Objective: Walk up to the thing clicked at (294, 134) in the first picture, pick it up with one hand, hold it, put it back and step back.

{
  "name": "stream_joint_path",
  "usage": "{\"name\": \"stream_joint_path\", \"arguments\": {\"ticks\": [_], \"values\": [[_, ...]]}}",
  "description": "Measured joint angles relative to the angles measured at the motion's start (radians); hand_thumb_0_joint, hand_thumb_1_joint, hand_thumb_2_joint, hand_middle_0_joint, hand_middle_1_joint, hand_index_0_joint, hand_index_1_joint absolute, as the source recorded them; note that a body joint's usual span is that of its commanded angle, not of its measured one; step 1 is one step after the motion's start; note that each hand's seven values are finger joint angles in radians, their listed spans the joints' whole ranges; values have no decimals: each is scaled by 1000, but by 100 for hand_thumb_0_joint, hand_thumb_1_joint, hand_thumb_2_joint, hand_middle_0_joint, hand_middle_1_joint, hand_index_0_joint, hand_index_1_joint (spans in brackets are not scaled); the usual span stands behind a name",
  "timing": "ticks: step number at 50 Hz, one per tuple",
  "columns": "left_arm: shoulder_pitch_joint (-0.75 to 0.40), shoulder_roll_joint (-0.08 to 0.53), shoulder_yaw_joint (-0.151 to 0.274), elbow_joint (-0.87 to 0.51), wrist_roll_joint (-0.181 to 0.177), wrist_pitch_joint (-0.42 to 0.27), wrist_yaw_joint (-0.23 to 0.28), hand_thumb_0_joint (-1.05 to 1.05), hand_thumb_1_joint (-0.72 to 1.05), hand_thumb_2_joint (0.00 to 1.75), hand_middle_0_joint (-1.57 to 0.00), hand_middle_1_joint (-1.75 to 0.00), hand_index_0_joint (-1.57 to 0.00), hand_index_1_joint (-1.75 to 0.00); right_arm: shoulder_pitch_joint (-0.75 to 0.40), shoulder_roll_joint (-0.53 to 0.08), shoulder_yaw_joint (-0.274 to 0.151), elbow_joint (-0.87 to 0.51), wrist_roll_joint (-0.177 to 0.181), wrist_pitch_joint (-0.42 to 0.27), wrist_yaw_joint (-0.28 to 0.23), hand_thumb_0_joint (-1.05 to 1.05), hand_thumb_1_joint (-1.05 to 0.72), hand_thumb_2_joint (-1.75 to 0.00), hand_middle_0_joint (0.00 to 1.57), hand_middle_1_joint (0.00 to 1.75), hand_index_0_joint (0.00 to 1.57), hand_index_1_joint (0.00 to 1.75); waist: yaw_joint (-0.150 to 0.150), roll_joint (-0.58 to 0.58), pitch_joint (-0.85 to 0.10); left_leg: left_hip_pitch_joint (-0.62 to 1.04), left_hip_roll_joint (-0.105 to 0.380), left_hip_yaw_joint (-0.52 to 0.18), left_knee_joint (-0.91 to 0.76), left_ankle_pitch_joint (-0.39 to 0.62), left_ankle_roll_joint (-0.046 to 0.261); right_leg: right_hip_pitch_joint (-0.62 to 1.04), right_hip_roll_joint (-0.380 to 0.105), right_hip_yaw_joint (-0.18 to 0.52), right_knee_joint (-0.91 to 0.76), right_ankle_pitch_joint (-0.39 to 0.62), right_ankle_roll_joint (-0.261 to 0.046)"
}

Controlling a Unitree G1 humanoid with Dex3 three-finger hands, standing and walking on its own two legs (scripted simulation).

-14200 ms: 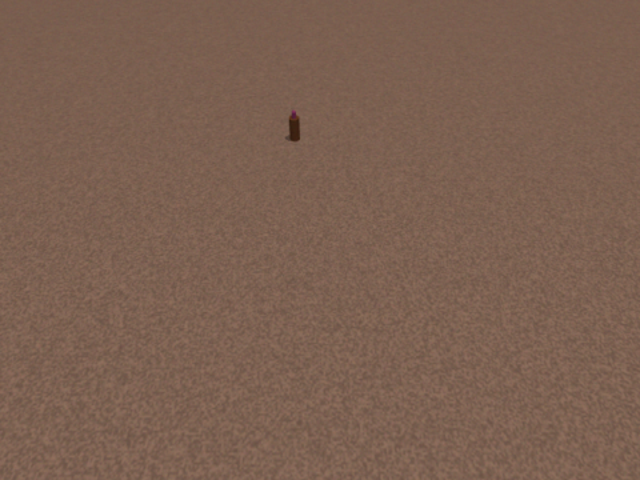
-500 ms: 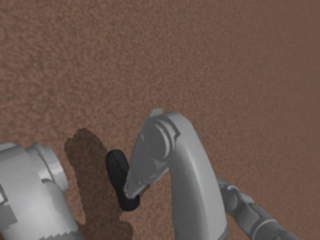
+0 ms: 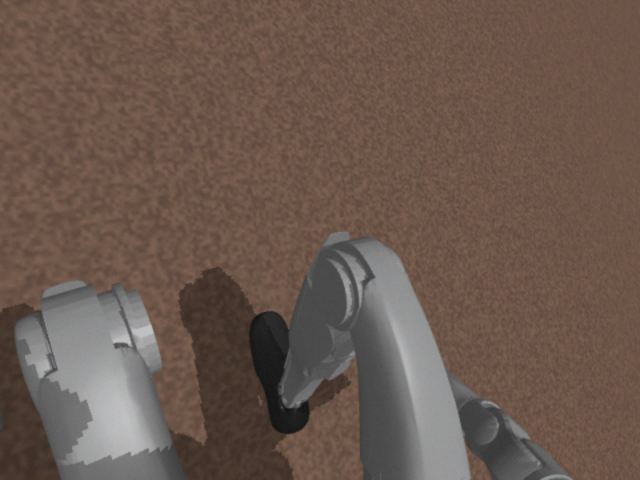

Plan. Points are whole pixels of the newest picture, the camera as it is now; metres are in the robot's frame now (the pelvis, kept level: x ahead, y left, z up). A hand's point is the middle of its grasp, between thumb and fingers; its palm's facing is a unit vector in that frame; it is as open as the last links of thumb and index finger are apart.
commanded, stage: settle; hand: left
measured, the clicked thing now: out of the picture +0.46 +0.32 -0.15
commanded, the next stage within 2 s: lift in 1.26 s
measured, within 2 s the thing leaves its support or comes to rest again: neither
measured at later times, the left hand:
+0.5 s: hand out of the picture +0.45 +0.32 -0.03, palm faces +0.34 -0.94 -0.04, open 6.1 cm
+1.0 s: hand out of the picture +0.45 +0.32 +0.02, palm faces +0.35 -0.94 -0.03, open 6.1 cm
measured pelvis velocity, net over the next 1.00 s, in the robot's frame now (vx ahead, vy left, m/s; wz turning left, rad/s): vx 0.02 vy -0.01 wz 0.16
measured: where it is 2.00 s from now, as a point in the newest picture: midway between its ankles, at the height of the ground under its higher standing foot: (214, 429)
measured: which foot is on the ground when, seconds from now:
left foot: down 0.00-1.00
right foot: down 0.00-1.00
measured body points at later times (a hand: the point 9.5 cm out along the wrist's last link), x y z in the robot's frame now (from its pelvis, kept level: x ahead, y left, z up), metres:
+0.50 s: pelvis +0.02 -0.01 +0.02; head +0.22 +0.11 +0.41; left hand +0.43 +0.37 -0.02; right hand +0.16 -0.27 -0.07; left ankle +0.08 +0.11 -0.27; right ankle +0.15 -0.12 -0.27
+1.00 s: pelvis +0.02 -0.01 +0.05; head +0.23 +0.09 +0.44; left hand +0.42 +0.36 +0.02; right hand +0.18 -0.26 -0.06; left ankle +0.08 +0.11 -0.27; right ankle +0.15 -0.12 -0.27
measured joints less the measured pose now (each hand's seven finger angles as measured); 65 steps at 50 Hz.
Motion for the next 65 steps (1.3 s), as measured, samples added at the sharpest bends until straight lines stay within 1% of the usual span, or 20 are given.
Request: {"name": "stream_joint_path", "arguments": {"ticks": [2,7,13,23,31,36,45,54,65], "values": [[7,-20,-8,-35,-2,28,-9,0,-13,117,-86,-115,-110,-132,25,2,-25,2,17,2,0,0,-88,-90,20,30,20,30,7,19,-24,-6,-1,14,-12,4,2,-10,-5,10,-2,-2,-3],[23,-73,-24,-96,-21,92,-28,0,-13,118,-87,-114,-111,-132,77,3,-85,13,64,1,2,0,-88,-89,20,30,20,30,26,65,-85,-19,-1,53,-41,12,4,-37,-16,39,-4,-10,-10],[33,-128,-24,-149,-36,150,-47,0,-14,118,-88,-113,-112,-131,110,9,-148,31,107,-1,-4,0,-87,-89,20,30,20,30,42,105,-135,-26,-2,88,-75,15,0,-63,-27,66,-8,-20,-17],[42,-203,-11,-223,-39,215,-77,-1,-14,119,-88,-112,-112,-130,138,24,-231,58,152,-2,-22,0,-87,-89,20,30,20,30,59,145,-201,-22,-8,135,-126,5,-14,-92,-43,104,-14,-49,-33],[42,-243,0,-249,-50,253,-98,-1,-14,119,-89,-112,-112,-130,148,31,-283,75,177,-12,-36,0,-88,-89,20,30,20,30,75,169,-242,-8,-6,163,-163,-6,-18,-98,-46,127,-28,-66,-38],[40,-266,3,-255,-48,269,-108,-1,-15,119,-89,-112,-112,-130,155,37,-303,80,189,-18,-43,0,-89,-89,20,30,20,30,82,176,-265,4,-7,179,-188,-11,-19,-93,-48,140,-41,-76,-39],[38,-300,1,-270,-43,281,-104,-1,-15,119,-89,-112,-112,-130,163,45,-329,82,198,-34,-50,0,-89,-89,20,30,20,30,92,182,-285,30,-10,198,-230,-7,-20,-76,-52,155,-69,-80,-39],[32,-328,2,-256,-38,278,-94,-1,-15,119,-89,-112,-112,-130,173,49,-341,91,200,-42,-53,0,-89,-89,20,30,20,30,96,188,-298,51,-12,211,-261,1,-22,-63,-55,166,-89,-78,-42],[17,-339,-4,-227,-25,270,-89,-1,-15,119,-89,-112,-112,-130,186,56,-350,104,201,-48,-57,0,-88,-89,20,30,20,30,93,192,-310,65,-12,220,-283,10,-22,-54,-55,173,-105,-71,-42]]}}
